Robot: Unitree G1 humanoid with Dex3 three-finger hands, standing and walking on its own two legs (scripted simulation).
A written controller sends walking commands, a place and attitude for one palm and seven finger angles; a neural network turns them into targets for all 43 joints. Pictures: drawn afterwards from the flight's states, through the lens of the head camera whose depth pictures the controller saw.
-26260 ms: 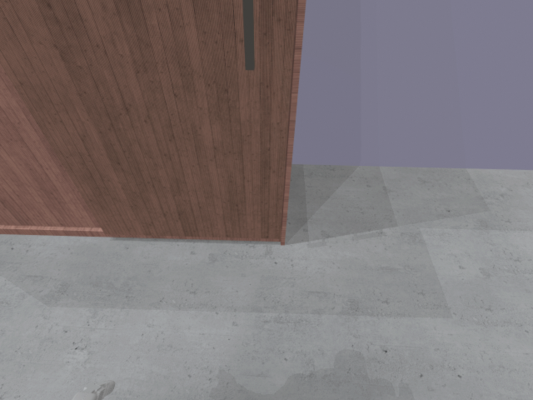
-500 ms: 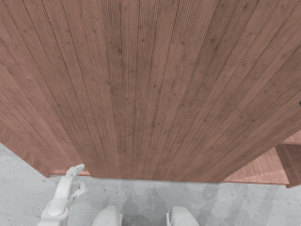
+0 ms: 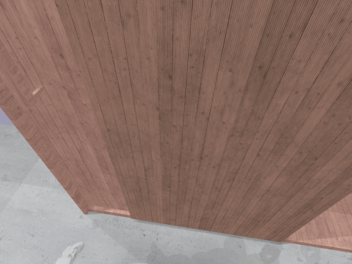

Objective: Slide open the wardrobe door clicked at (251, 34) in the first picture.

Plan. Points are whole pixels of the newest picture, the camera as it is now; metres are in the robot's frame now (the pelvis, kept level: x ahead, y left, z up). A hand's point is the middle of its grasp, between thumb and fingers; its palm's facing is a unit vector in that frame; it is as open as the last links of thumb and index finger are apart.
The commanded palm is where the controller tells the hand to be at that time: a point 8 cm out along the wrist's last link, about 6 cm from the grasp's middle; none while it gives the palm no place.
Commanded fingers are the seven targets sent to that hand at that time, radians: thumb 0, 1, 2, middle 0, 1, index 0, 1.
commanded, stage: stop walking and hold the door there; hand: right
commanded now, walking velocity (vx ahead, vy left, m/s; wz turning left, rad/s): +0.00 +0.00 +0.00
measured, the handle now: out of the picture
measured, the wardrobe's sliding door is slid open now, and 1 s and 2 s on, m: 0.50 0.50 0.50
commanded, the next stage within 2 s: none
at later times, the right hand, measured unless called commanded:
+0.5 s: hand out of the picture +0.35 -0.39 +0.22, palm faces +0.71 +0.66 -0.25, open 5.8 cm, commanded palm +0.30 -0.42 +0.19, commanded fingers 0.00 -0.90 -0.90 0.45 1.40 0.45 1.40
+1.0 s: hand out of the picture +0.35 -0.40 +0.22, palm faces +0.60 +0.77 -0.22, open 5.8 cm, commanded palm +0.31 -0.43 +0.19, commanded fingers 0.00 -0.90 -0.90 0.45 1.40 0.45 1.40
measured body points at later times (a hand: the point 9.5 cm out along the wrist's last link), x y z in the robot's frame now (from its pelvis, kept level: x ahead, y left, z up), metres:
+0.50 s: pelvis +0.01 +0.01 +0.01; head +0.02 +0.02 +0.45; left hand +0.12 +0.31 -0.09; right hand +0.31 -0.43 +0.23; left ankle +0.10 +0.12 -0.73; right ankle +0.04 -0.12 -0.73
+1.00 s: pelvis +0.01 -0.05 -0.02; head +0.03 -0.05 +0.43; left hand +0.17 +0.19 -0.13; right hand +0.32 -0.44 +0.23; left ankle +0.10 +0.12 -0.73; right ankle +0.02 -0.16 -0.74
